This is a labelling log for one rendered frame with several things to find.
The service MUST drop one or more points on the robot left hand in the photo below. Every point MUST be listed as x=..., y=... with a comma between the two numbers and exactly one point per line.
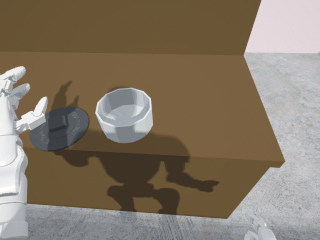
x=9, y=101

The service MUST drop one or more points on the table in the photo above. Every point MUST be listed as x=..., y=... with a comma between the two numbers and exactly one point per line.
x=211, y=139

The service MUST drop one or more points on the pot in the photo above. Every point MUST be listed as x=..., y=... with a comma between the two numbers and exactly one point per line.
x=125, y=115

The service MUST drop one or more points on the left robot forearm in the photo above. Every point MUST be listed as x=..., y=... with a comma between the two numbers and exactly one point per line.
x=13, y=189

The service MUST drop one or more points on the robot right hand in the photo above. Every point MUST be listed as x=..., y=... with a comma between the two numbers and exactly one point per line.
x=260, y=227

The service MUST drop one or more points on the lid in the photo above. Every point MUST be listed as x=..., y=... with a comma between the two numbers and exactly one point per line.
x=77, y=126

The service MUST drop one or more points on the knob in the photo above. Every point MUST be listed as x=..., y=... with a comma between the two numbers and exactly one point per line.
x=57, y=123

